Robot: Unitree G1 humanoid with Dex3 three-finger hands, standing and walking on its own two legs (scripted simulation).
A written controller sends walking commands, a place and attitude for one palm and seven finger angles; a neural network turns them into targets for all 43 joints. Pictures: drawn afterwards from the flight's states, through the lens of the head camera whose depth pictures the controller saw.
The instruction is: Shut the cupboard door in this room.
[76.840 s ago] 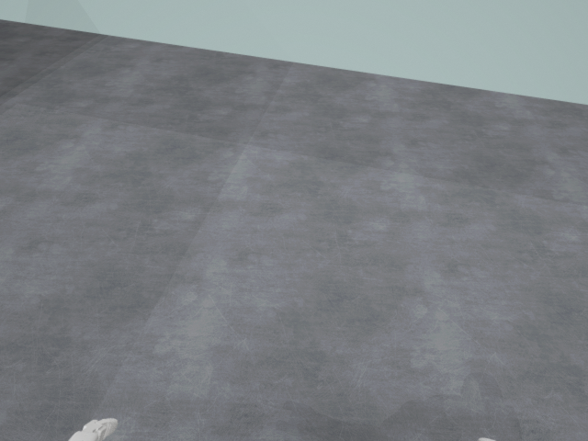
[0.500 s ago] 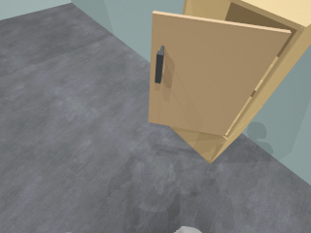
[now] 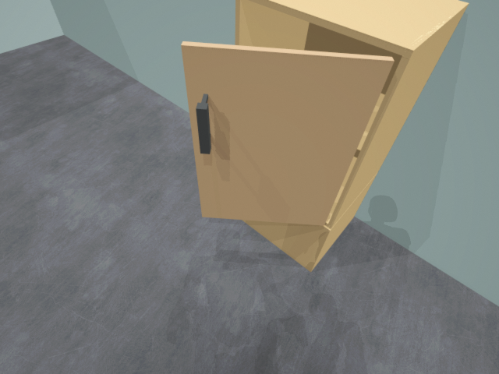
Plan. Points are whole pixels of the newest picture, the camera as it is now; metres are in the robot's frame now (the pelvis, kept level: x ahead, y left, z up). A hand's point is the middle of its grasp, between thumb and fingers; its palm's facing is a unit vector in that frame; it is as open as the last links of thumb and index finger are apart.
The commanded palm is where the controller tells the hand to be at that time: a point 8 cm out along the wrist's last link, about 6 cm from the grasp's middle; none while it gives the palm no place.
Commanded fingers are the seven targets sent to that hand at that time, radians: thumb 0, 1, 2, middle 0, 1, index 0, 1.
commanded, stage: take the last steps up to it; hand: left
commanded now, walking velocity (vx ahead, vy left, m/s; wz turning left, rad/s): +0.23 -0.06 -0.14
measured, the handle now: (205, 124) +0.63 +0.14 +0.03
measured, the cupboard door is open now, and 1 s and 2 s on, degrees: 38 38 38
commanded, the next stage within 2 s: come to a stop and stand still in 0.34 s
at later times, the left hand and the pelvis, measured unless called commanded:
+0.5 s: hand (193, 343) +0.21 +0.12 -0.17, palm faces -0.06 -0.98 -0.20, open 7.3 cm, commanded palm none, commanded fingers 0.00 0.90 0.90 -0.20 -0.30 -0.20 -0.30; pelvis +0.12 -0.06 +0.00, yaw -4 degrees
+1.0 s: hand (179, 337) +0.22 +0.15 -0.18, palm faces -0.02 -0.97 -0.23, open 7.3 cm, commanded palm none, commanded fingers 0.00 0.90 0.90 -0.20 -0.30 -0.20 -0.30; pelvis +0.14 -0.05 +0.00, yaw -5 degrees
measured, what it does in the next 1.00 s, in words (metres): walks ahead: left foot, then right foot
